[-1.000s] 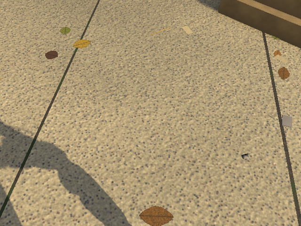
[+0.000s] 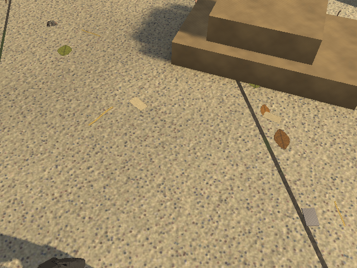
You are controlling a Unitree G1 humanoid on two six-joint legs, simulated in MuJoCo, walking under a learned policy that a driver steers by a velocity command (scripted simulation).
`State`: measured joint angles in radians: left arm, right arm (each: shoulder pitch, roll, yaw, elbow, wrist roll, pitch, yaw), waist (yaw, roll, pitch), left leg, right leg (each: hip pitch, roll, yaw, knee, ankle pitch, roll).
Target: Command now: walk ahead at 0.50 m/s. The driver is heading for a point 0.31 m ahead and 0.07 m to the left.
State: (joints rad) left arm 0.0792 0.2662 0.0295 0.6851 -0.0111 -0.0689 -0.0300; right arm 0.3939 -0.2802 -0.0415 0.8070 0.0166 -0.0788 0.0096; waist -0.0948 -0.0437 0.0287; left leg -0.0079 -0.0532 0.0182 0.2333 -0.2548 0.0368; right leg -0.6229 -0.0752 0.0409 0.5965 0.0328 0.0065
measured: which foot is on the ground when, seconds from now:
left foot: down 0.00-0.12, up 0.14-0.50, down 0.52-1.00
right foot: up 0.00-0.10, down 0.12-1.00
